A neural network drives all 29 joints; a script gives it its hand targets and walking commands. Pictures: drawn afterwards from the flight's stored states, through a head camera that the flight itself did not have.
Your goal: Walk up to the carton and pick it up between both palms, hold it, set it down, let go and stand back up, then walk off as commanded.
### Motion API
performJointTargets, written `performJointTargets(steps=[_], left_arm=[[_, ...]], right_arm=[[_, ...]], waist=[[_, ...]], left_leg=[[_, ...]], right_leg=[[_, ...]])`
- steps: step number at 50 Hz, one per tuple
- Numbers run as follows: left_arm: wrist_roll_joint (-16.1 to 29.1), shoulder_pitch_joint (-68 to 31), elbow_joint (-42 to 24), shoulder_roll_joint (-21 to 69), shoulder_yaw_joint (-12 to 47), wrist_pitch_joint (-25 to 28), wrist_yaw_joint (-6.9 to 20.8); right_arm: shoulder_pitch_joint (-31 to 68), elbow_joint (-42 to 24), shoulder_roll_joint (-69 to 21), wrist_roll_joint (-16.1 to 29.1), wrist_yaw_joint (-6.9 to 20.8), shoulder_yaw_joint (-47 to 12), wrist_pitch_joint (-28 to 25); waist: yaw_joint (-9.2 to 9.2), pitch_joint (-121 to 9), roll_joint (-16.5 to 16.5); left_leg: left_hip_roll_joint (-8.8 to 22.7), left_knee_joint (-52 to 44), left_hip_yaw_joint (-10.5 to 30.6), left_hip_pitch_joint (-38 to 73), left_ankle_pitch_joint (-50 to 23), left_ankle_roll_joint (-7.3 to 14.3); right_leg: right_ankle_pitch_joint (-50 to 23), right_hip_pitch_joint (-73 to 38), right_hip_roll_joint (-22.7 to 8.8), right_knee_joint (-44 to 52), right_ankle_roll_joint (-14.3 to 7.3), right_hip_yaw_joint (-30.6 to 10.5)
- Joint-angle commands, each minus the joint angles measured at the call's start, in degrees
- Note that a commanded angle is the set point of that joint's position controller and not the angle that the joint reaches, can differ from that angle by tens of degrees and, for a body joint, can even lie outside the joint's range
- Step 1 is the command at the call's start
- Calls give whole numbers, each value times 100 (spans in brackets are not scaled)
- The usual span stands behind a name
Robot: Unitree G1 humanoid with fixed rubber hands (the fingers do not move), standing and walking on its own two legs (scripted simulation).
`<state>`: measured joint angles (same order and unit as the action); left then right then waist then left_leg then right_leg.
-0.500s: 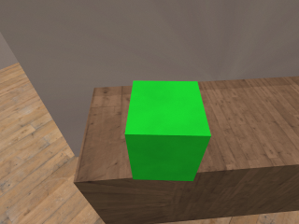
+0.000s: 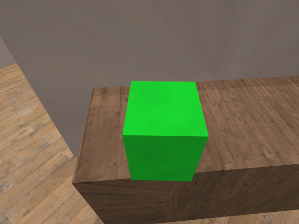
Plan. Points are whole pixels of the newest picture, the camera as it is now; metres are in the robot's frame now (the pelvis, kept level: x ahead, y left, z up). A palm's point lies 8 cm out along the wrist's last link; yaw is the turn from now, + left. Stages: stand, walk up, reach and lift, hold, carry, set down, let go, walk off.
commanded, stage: stand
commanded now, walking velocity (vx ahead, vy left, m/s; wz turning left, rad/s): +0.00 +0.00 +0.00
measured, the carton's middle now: (162, 132) +0.40 -0.02 +0.01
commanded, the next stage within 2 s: walk off in 0.74 s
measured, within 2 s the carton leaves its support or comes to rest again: neither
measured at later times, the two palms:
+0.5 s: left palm out of the picture +0.08 +0.30 -0.12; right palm out of the picture +0.08 -0.31 -0.11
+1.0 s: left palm out of the picture +0.08 +0.30 -0.12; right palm out of the picture +0.08 -0.31 -0.11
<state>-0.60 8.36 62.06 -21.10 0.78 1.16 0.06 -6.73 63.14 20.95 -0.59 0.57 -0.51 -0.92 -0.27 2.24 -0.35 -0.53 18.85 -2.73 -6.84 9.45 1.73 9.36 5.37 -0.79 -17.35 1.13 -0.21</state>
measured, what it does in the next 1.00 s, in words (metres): stands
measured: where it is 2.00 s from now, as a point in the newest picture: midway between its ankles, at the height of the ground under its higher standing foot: outside the picture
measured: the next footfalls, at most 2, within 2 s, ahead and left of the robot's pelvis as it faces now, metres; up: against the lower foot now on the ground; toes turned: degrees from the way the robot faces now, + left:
left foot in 1.46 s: -0.09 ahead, +0.14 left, +0.00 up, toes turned +0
right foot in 1.92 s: -0.18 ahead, -0.12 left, +0.00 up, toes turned -2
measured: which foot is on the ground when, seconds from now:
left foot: down 0.00-1.00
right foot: down 0.00-1.00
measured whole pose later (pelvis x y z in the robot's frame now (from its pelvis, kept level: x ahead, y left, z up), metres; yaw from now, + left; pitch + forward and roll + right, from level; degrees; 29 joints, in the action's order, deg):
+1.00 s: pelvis +0.00 -0.01 +0.00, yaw +0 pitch -1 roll +0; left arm -0.4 6.6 60.4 -21.8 -0.8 -0.2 0.1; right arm -5.4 61.3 21.0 -0.2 0.7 1.1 0.2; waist 0.5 4.3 -0.5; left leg -0.1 21.0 -2.4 -9.1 10.5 1.0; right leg 11.2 8.6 -0.6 -21.4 0.4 -0.1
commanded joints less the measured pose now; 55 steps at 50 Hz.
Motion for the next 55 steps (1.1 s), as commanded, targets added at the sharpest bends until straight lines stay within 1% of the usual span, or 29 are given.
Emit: performJointTargets(steps=[1, 2, 4, 6, 9, 10, 12, 14, 15, 16, 18, 19, 24, 27, 28, 32, 37, 39, 42, 43, 46, 47, 48, 49, 51, 52, 53, 54, 55], left_arm=[[10, -209, -269, -1140, -234, 111, -66], [4, -153, -260, -1139, -230, 115, -62], [-4, -234, -292, -1130, -237, 105, -64], [17, -210, -246, -1119, -220, 122, -59], [-1, -289, -250, -1138, -250, 121, -67], [30, -276, -240, -1085, -230, 120, -63], [25, -279, -237, -1140, -243, 109, -62], [24, -261, -217, -1116, -245, 107, -65], [3, -259, -221, -1121, -234, 107, -65], [23, -257, -225, -1087, -239, 108, -63], [18, -269, -216, -1125, -241, 104, -71], [8, -254, -217, -1085, -223, 112, -71], [16, -304, -207, -1124, -247, 103, -69], [-1, -316, -232, -1099, -251, 87, -66], [9, -325, -228, -1114, -252, 94, -67], [-9, -348, -207, -1152, -262, 102, -64], [20, -316, -199, -1111, -247, 112, -63], [5, -356, -208, -1114, -245, 101, -67], [26, -367, -181, -1163, -257, 88, -69], [10, -357, -200, -1157, -261, 87, -63], [6, -348, -182, -1158, -256, 88, -66], [1, -496, -603, -1417, -466, -33, -64], [44, -439, -702, -1319, -491, -64, -90], [57, -229, -788, -1285, -518, -91, -85], [41, -7, -949, -1266, -596, -181, -66], [19, 16, -1030, -1261, -638, -217, -46], [6, 86, -1125, -1224, -679, -253, -28], [-30, 222, -1200, -1277, -712, -288, -9], [-42, 246, -1283, -1312, -737, -307, 2]], right_arm=[[264, -312, 1154, 11, -71, 222, -111], [293, -313, 1123, 1, -62, 213, -112], [225, -296, 1125, 17, -71, 221, -110], [282, -323, 1150, 6, -71, 205, -120], [310, -344, 1126, -12, -72, 222, -110], [312, -308, 1145, -1, -67, 218, -108], [229, -270, 1121, 19, -76, 214, -109], [329, -333, 1187, -1, -80, 223, -114], [268, -295, 1152, 4, -78, 227, -116], [261, -277, 1155, 29, -78, 222, -114], [267, -294, 1136, 9, -83, 210, -102], [300, -302, 1119, 11, -85, 208, -107], [321, -312, 1133, 4, -96, 217, -103], [307, -294, 1120, 18, -90, 210, -91], [285, -295, 1134, 10, -88, 211, -97], [289, -277, 1166, 8, -83, 227, -97], [317, -277, 1156, 2, -83, 224, -87], [303, -280, 1128, 5, -90, 219, -100], [319, -294, 1145, 0, -80, 223, -96], [269, -281, 1121, 16, -81, 213, -102], [318, -282, 1198, 0, -91, 227, -97], [246, -499, 1436, 61, -71, 532, 54], [103, -514, 1409, 78, -83, 529, 91], [90, -675, 1437, 68, -75, 560, 114], [71, -1033, 1515, 82, -85, 640, 197], [110, -1180, 1510, 73, -92, 672, 245], [169, -1349, 1533, 54, -94, 688, 293], [182, -1530, 1585, 19, -99, 718, 340], [218, -1638, 1561, 9, -100, 729, 373]], waist=[[15, -221, 117], [-19, -230, 140], [37, -208, 15], [36, -229, 95], [44, -284, -18], [29, -326, 106], [32, -314, -19], [21, -243, 88], [21, -294, 0], [11, -270, 112], [46, -296, -14], [31, -308, 75], [38, -411, 37], [27, -320, 138], [33, -302, 13], [28, -244, 3], [27, -278, 149], [18, -291, 27], [54, -323, 81], [40, -384, -26], [24, -264, 86], [245, 163, 50], [236, 117, 230], [198, -275, 428], [155, -683, 504], [157, -699, 422], [122, -660, 616], [73, -661, 637], [14, -632, 490]], left_leg=[[810, -427, 782, -9, -319, 16], [838, -387, 776, 5, -334, 36], [827, -406, 787, 16, -285, 35], [850, -373, 783, 68, -364, 43], [836, -352, 774, 87, -422, 28], [833, -346, 732, 61, -463, 29], [830, -376, 746, 82, -468, 14], [838, -379, 738, 55, -554, 28], [842, -355, 739, 82, -588, 7], [842, -378, 753, 85, -580, 23], [853, -352, 749, 125, -646, 24], [868, -349, 770, 116, -662, 37], [858, -361, 738, 137, -684, 37], [856, -378, 733, 112, -607, 8], [865, -405, 740, 109, -570, 3], [864, -429, 737, 137, -496, 17], [864, -432, 717, 133, -515, -9], [885, -420, 741, 143, -605, 12], [872, -408, 721, 235, -591, 8], [891, -388, 730, 247, -624, -4], [868, -441, 733, 206, -648, -7], [897, 275, 753, -177, -2229, 120], [965, 308, 707, -313, -2493, 223], [1037, 421, 771, -169, -2854, 414], [1196, 717, 981, -290, -2582, 749], [1222, 795, 1020, -442, -2246, 795], [1249, 848, 1099, -672, -1830, 897], [1299, 940, 1184, -832, -1512, 989], [1187, 1228, 1119, -936, -1261, 945]], right_leg=[[-357, 16, -659, 257, -264, -550], [-306, 33, -668, 276, -274, -566], [-296, 63, -660, 297, -273, -539], [-395, 72, -661, 344, -264, -578], [-497, 15, -660, 276, -265, -529], [-572, -26, -696, 287, -254, -574], [-544, -32, -673, 287, -264, -556], [-578, -23, -680, 294, -257, -556], [-597, -34, -676, 275, -247, -516], [-624, -20, -696, 279, -279, -564], [-691, -40, -694, 261, -266, -522], [-649, -21, -679, 258, -268, -506], [-773, -120, -700, 255, -271, -527], [-616, -63, -696, 275, -266, -510], [-611, -46, -694, 253, -267, -523], [-506, 10, -688, 315, -266, -550], [-569, -35, -706, 327, -277, -571], [-717, -71, -700, 307, -272, -559], [-656, -2, -693, 288, -281, -545], [-649, -64, -694, 293, -265, -523], [-604, -27, -691, 262, -263, -527], [-2026, 533, -628, -548, -439, -394], [-2012, 510, -540, -875, -477, -301], [-1913, 437, -468, -1192, -491, -313], [-1359, 429, -299, -1845, -560, -188], [-952, 443, -260, -1941, -607, -134], [-419, 514, -162, -2134, -640, -120], [-29, 520, -105, -2265, -671, -53], [-59, 612, -235, -2089, -753, -195]])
